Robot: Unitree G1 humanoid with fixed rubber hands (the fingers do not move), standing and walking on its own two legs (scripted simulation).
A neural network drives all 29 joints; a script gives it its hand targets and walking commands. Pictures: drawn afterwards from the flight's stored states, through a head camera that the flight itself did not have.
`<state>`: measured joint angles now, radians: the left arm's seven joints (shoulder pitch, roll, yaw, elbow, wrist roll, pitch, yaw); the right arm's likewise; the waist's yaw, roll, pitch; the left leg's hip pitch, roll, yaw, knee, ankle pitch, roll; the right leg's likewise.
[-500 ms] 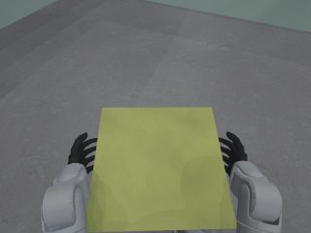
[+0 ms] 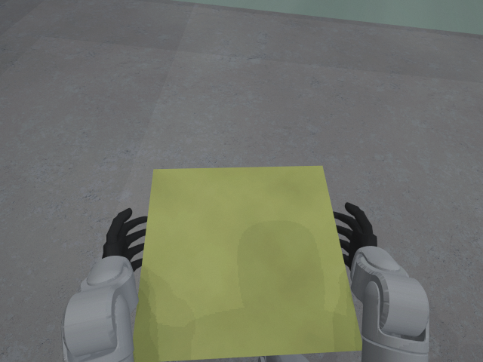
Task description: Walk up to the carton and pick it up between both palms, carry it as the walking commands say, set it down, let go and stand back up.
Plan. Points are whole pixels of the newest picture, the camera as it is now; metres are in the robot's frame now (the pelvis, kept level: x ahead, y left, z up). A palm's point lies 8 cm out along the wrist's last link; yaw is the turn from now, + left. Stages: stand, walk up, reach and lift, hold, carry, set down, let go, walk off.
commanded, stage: carry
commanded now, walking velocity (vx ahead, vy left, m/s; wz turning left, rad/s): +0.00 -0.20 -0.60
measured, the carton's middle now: (240, 265) +0.28 +0.01 -0.01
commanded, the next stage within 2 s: none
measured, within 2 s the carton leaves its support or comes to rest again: neither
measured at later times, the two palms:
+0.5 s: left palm (283, 254) +0.28 -0.06 +0.04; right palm out of the picture +0.19 -0.39 +0.05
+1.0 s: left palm (472, 311) +0.19 -0.31 +0.06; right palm out of the picture +0.02 -0.61 +0.06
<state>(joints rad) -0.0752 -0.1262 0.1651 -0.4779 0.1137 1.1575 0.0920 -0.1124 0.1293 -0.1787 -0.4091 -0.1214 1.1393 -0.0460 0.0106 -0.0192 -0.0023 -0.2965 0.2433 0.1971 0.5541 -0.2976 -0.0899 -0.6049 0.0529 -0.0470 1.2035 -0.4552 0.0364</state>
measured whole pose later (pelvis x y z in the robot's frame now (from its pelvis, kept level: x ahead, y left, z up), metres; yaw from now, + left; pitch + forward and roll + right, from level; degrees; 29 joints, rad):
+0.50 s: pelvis -0.02 -0.16 -0.02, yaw -17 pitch +2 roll +0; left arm -0.11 -0.13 0.18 -0.42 0.12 1.17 0.11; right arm -0.13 0.13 -0.15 -0.37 -0.12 1.15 -0.11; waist 0.02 -0.06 0.02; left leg -0.37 0.18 0.19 0.73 -0.37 -0.06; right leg -0.62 0.03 -0.04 1.17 -0.46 -0.02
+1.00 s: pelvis -0.13 -0.32 -0.01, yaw -34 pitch +3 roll +2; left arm -0.14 -0.13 0.22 -0.40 0.11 1.16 0.12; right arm -0.19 0.14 -0.14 -0.35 -0.12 1.17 -0.15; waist 0.01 -0.05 0.01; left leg -0.36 0.11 0.19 0.60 -0.36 -0.05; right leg -0.46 0.21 -0.03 0.61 -0.15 0.03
